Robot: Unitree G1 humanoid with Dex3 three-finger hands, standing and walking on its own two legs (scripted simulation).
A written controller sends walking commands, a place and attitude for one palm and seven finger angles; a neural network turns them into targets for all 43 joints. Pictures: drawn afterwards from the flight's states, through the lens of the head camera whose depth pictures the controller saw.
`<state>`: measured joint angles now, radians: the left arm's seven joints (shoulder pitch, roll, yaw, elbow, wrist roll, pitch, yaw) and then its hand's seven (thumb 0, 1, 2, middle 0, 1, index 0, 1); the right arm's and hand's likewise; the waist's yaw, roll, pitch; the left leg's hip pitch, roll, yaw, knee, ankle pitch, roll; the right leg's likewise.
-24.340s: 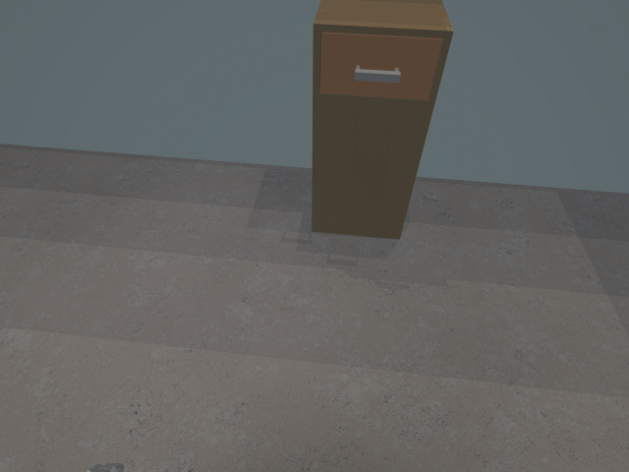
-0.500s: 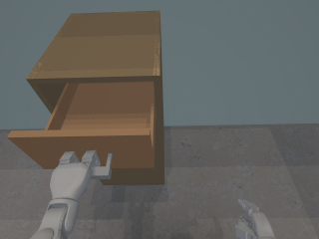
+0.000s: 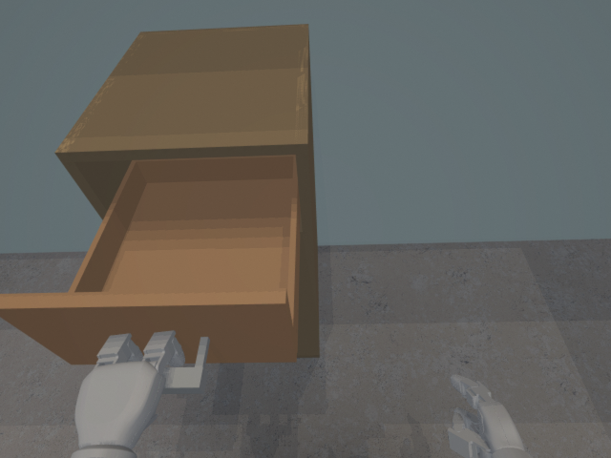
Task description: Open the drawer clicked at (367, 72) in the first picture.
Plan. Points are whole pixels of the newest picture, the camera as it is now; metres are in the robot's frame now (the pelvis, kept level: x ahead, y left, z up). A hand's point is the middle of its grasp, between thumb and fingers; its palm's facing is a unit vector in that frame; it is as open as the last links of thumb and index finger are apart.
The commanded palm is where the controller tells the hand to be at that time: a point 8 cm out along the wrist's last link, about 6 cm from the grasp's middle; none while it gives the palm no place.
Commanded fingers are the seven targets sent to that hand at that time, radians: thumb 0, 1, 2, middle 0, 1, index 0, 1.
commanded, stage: pull the drawer open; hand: left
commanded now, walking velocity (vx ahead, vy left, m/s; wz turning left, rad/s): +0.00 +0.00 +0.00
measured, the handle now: (155, 363) +0.23 +0.22 +0.01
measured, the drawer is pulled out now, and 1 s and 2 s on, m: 0.26 0.30 0.29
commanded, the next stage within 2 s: open the thumb to release the handle in 0.54 s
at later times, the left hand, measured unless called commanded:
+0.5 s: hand (136, 446) +0.14 +0.22 -0.01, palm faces -0.05 -0.11 -0.99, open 5.8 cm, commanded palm +0.10 +0.22 +0.05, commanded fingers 0.00 0.90 0.90 -0.40 -1.35 -0.40 -1.35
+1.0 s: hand (135, 442) +0.15 +0.22 -0.01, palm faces -0.02 -0.09 -1.00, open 9.0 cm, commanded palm +0.13 +0.23 +0.05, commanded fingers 0.00 -0.43 0.33 -0.31 -1.21 -0.31 -1.21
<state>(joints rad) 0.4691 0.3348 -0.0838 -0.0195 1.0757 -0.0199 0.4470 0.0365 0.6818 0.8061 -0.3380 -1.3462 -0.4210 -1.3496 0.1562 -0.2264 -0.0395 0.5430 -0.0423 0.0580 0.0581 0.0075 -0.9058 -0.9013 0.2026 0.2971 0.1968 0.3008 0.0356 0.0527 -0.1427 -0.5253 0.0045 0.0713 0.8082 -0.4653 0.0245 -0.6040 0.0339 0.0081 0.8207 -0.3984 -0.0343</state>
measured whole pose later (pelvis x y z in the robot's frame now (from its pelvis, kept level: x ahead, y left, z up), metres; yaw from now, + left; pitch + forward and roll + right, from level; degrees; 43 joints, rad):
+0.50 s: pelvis +0.00 -0.01 -0.01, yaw +0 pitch +11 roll +1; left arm 0.67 0.35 -0.04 -0.16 1.06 -0.07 0.47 0.06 0.69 0.78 -0.32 -1.34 -0.42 -1.35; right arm 0.17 -0.22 -0.02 0.49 -0.05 0.06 0.08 0.01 -0.91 -0.90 0.20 0.30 0.20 0.30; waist 0.05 0.04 -0.16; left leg -0.58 0.01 0.07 0.89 -0.50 0.02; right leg -0.67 0.04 0.01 0.91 -0.44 -0.05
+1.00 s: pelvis -0.01 -0.01 -0.01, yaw +1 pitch +12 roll +1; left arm 0.60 0.37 -0.04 -0.10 1.05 -0.10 0.50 0.00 0.18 0.59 -0.38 -1.29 -0.41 -1.28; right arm 0.16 -0.22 -0.03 0.52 -0.04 0.08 0.04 0.01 -0.91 -0.90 0.20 0.30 0.20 0.30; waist 0.06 0.05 -0.15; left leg -0.61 0.01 0.05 0.89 -0.49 0.01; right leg -0.68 0.03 -0.01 0.91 -0.43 -0.05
